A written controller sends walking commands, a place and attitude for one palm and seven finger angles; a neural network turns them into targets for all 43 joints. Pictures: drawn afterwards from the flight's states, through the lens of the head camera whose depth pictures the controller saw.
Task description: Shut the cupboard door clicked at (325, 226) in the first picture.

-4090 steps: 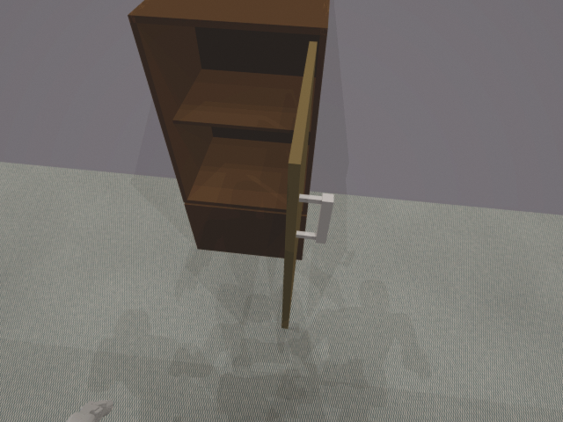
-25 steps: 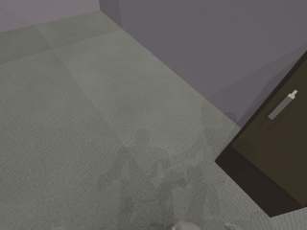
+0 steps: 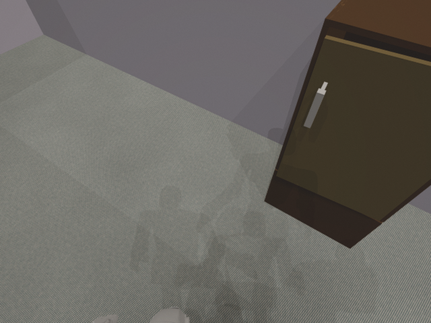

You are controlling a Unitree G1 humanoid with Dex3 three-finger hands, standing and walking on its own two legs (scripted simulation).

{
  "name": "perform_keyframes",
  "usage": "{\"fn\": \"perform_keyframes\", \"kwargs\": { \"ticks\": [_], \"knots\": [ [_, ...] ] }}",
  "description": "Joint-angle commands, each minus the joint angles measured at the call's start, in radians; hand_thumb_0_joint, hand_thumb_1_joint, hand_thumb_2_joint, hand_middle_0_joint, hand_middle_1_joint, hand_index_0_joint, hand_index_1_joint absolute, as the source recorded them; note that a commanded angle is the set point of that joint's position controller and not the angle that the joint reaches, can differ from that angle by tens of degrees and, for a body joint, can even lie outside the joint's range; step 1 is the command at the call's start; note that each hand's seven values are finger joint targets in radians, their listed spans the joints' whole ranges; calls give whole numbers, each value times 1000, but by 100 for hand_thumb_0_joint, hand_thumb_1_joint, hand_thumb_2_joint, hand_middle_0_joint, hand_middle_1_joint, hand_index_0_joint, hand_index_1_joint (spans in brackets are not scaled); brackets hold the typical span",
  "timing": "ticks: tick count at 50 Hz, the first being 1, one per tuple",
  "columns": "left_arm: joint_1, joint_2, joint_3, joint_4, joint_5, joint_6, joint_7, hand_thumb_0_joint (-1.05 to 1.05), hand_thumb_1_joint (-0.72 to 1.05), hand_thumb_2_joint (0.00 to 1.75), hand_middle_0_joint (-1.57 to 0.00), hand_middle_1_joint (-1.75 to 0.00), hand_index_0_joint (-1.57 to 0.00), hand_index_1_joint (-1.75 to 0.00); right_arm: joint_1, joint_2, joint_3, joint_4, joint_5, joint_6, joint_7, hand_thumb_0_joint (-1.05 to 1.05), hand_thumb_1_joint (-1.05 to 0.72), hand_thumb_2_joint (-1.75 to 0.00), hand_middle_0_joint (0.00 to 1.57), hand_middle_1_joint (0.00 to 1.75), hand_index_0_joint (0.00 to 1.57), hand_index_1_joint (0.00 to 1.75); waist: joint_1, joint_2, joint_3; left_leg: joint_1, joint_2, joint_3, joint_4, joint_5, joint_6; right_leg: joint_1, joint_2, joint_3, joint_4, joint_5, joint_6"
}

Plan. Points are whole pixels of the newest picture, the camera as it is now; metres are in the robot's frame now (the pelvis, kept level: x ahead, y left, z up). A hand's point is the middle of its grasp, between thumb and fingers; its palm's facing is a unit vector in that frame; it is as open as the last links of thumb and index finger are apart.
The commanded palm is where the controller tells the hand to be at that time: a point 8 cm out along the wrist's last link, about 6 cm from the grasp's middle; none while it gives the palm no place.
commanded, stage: turn to face it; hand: left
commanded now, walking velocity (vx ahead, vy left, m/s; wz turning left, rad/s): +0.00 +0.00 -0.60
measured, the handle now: (316, 105) +0.67 -0.24 -0.01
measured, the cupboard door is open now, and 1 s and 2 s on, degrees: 4 4 4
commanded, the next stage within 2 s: take the last steps up to it in 0.68 s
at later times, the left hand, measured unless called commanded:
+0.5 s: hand (140, 312) +0.16 +0.17 -0.15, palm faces -0.27 -0.92 -0.28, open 7.4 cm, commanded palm none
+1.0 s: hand (151, 313) +0.16 +0.15 -0.17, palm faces -0.38 -0.91 -0.17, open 7.4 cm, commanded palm none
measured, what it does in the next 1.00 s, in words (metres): steps on the spot, turning right: left foot, then right foot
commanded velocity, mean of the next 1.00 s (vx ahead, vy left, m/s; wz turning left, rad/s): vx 0.07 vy -0.03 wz -0.34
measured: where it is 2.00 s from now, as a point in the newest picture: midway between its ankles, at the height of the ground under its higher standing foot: outside the picture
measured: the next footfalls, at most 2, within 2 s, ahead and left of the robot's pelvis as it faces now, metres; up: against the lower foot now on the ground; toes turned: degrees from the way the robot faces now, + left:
left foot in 0.08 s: +0.08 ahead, +0.13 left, +0.00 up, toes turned +0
right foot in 0.46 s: -0.02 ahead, -0.12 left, +0.00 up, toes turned -20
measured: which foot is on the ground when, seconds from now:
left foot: up 0.00-0.06, down 0.08-0.46, up 0.48-0.82, down 0.84-1.00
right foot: down 0.00-0.08, up 0.10-0.44, down 0.46-0.86, up 0.88-1.00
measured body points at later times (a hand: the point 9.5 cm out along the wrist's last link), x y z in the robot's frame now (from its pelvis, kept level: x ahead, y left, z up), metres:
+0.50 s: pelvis +0.00 +0.00 -0.01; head +0.03 -0.04 +0.44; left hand +0.17 +0.22 -0.13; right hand -0.05 -0.26 -0.17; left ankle +0.03 +0.13 -0.73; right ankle -0.05 -0.10 -0.74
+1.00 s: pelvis +0.04 -0.01 +0.01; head +0.06 +0.00 +0.46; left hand +0.18 +0.20 -0.15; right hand -0.03 -0.24 -0.13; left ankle +0.07 +0.10 -0.73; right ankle -0.06 -0.10 -0.66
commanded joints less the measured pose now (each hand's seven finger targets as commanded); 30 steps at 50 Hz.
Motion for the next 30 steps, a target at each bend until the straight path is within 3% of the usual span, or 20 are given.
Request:
{"fn": "perform_keyframes", "kwargs": {
  "ticks": [1, 2, 3, 4, 5, 6, 7, 9, 10, 12, 16, 18, 20, 21, 22, 23, 24, 25, 27, 30],
  "knots": [
    [-55, 228, 70, -81, 0, -13, 8, 0, 90, 90, -20, -30, -20, -30, 85, -69, -16, -65, 5, -39, -17, 0, -90, -90, 20, 30, 20, 30, -33, -155, -115, 179, -34, -2, -293, 116, 17, -29, -204, 264, -82, 315, -134],
    [-71, 198, 64, -87, -8, -8, 6, 0, 90, 90, -20, -30, -20, -30, 130, -90, -19, -49, 3, -48, -19, 0, -90, -90, 20, 30, 20, 30, -56, -104, -121, 309, -10, -19, -429, 198, 24, -133, -150, 227, -34, 195, -87],
    [-48, 135, 52, -103, -17, 0, -1, 0, 90, 90, -20, -30, -20, -30, 156, -175, -31, -47, -10, -58, -23, 0, -90, -90, 20, 30, 20, 30, -58, 150, -130, 389, 176, -219, -568, 156, 80, -260, -12, 119, 126, -60, -26],
    [-41, 113, 45, -118, -17, 0, -9, 0, 90, 90, -20, -30, -20, -30, 166, -247, -43, -62, -19, -57, -28, 0, -90, -90, 20, 30, 20, 30, -56, 344, -124, 366, 386, -416, -634, 203, 185, -329, 50, -29, 378, -349, 24],
    [-61, 146, 46, -119, -8, -1, -11, 0, 90, 90, -20, -30, -20, -30, 147, -241, -37, -74, -21, -53, -26, 0, -90, -90, 20, 30, 20, 30, -55, 237, -101, 264, 414, -409, -625, 194, 235, -279, -11, 12, 519, -332, 18],
    [-32, 153, 60, -101, 1, 4, -18, 0, 90, 90, -20, -30, -20, -30, 77, -193, -24, -89, -25, -57, -27, 0, -90, -90, 20, 30, 20, 30, -17, 214, -89, 208, 371, -346, -651, 142, 233, -273, -25, 9, 599, -278, 30],
    [-29, 160, 70, -83, 5, 8, -29, 0, 90, 90, -20, -30, -20, -30, 23, -180, -20, -107, -25, -61, -31, 0, -90, -90, 20, 30, 20, 30, 0, 199, -74, 186, 334, -289, -641, 148, 222, -280, -36, -7, 654, -237, 39],
    [-31, 141, 68, -73, 4, 14, -41, 0, 90, 90, -20, -30, -20, -30, -5, -157, -13, -112, -26, -58, -33, 0, -90, -90, 20, 30, 20, 30, 10, 159, -42, 189, 275, -150, -612, 203, 202, -281, -53, -32, 652, -176, 49],
    [-21, 129, 64, -70, 2, 12, -45, 0, 90, 90, -20, -30, -20, -30, -3, -151, -10, -105, -22, -60, -35, 0, -90, -90, 20, 30, 20, 30, 12, 161, -68, 236, 256, -100, -590, 262, 196, -283, -55, -53, 624, -160, 54],
    [-34, 110, 57, -73, -1, 13, -43, 0, 90, 90, -20, -30, -20, -30, 49, -147, -17, -84, -23, -59, -35, 0, -90, -90, 20, 30, 20, 30, -9, 162, -112, 337, 259, -59, -556, 370, 205, -294, -54, -72, 555, -157, 61],
    [-80, 83, 44, -83, -3, 7, -41, 0, 90, 90, -20, -30, -20, -30, 111, -159, -29, -44, -24, -56, -28, 0, -90, -90, 20, 30, 20, 30, -44, 178, -136, 369, 284, -11, -511, 493, 220, -204, -51, -117, 345, -187, 52],
    [-67, 79, 39, -79, -3, 3, -37, 0, 90, 90, -20, -30, -20, -30, 102, -171, -36, -34, -23, -51, -21, 0, -90, -90, 20, 30, 20, 30, -42, 212, -133, 341, 294, 4, -485, 501, 219, -139, -38, -143, 256, -188, 41],
    [-38, 90, 36, -66, -3, -3, -33, 0, 90, 90, -20, -30, -20, -30, 95, -173, -38, -28, -19, -47, -16, 0, -90, -90, 20, 30, 20, 30, -25, 199, -134, 290, 280, 23, -434, 487, 193, -35, -24, -156, 105, -104, 25],
    [14, 97, 42, -53, -3, -7, -31, 0, 90, 90, -20, -30, -20, -30, 71, -176, -41, -29, -16, -46, -14, 0, -90, -90, 20, 30, 20, 30, 9, 181, -148, 242, 265, 50, -381, 438, 161, 56, -23, -157, -14, 16, 17],
    [76, 142, 50, -31, 1, -14, -25, 0, 90, 90, -20, -30, -20, -30, 54, -157, -41, -35, -8, -43, -10, 0, -90, -90, 20, 30, 20, 30, 38, 80, -163, 169, 217, 93, -281, 319, 111, 163, -67, -94, -128, 114, -1],
    [108, 239, 66, -16, 12, -29, -11, 0, 90, 90, -20, -30, -20, -30, 43, -78, -27, -60, 1, -40, -7, 0, -90, -90, 20, 30, 20, 30, 56, -214, -156, -35, 85, 167, -90, -14, 47, 271, -292, 196, -236, 277, -77],
    [134, 291, 71, -7, 3, -29, 0, 0, 90, 90, -20, -30, -20, -30, -18, -67, -15, -92, -5, -30, -7, 0, -90, -90, 20, 30, 20, 30, 86, -306, -117, -139, 12, 87, 115, -224, 33, 202, -419, 338, -238, 445, -178],
    [125, 276, 66, -9, -1, -27, 8, 0, 90, 90, -20, -30, -20, -30, -10, -77, -17, -87, -3, -19, -9, 0, -90, -90, 20, 30, 20, 30, 70, -198, -112, -134, 28, 0, 208, -174, 42, 150, -425, 289, -238, 373, -218],
    [30, 211, 58, -18, 2, -31, 23, 0, 90, 90, -20, -30, -20, -30, 5, -70, -17, -47, -9, -19, -14, 0, -90, -90, 20, 30, 20, 30, 22, -274, -85, -217, 36, -35, 272, -76, 32, 195, -325, 226, -209, 430, -193],
    [-6, 166, 42, -25, -2, -40, 24, 0, 90, 90, -20, -30, -20, -30, 45, -68, -15, -8, -7, -22, -6, 0, -90, -90, 20, 30, 20, 30, -7, -164, -119, -116, 27, -19, 221, 26, 18, 169, -261, 97, -167, 525, -171]
  ]
}}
